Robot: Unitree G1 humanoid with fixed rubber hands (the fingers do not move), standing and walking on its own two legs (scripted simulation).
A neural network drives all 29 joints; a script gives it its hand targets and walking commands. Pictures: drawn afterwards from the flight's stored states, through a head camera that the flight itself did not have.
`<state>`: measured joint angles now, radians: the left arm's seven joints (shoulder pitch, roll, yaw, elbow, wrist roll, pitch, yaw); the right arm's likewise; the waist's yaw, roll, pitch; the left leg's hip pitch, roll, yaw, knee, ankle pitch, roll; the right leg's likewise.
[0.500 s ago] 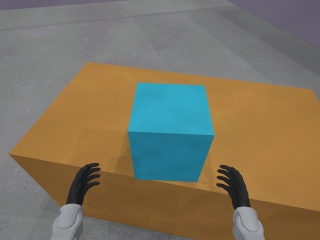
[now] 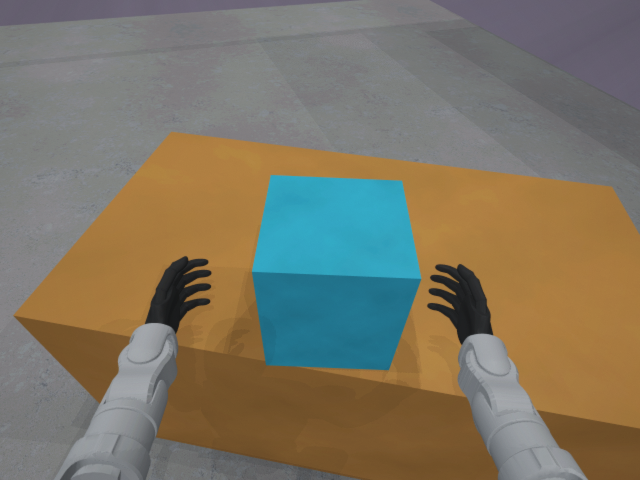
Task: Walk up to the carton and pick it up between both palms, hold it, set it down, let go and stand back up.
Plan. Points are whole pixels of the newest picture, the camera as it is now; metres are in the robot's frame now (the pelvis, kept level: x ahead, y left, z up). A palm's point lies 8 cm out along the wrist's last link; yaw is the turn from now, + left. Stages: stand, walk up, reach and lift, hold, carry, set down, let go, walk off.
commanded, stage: reach and lift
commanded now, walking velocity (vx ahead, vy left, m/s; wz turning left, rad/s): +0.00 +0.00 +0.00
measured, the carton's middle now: (331, 275) +0.45 -0.01 -0.02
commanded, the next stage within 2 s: none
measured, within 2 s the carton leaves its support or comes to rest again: neither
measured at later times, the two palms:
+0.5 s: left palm (170, 237) +0.41 +0.21 +0.11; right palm (479, 252) +0.39 -0.20 +0.11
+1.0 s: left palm (172, 178) +0.46 +0.21 +0.17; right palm (486, 190) +0.44 -0.20 +0.17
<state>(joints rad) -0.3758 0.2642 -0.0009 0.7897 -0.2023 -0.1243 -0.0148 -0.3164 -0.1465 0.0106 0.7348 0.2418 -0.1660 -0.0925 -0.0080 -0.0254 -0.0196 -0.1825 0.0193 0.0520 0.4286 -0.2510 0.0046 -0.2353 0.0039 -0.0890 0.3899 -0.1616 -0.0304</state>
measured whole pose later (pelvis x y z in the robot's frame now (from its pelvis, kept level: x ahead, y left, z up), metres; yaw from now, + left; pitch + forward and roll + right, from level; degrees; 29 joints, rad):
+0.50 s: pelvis +0.00 +0.00 +0.00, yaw -1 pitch +2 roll -1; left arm -0.68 0.30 0.08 0.79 -0.15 0.16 -0.01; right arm -0.62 -0.22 -0.01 0.76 0.29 0.07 -0.12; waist -0.02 -0.02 -0.03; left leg -0.19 0.03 0.06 0.39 -0.23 0.00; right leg -0.23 0.02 -0.08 0.32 -0.12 -0.03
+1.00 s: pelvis +0.00 +0.00 +0.00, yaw +0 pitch +8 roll -1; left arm -1.04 0.38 0.00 1.09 -0.26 0.21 0.02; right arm -0.98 -0.29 0.00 1.02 0.34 0.18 -0.11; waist -0.03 -0.02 -0.10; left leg -0.31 0.03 0.05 0.40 -0.22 0.00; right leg -0.35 0.02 -0.09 0.33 -0.11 -0.04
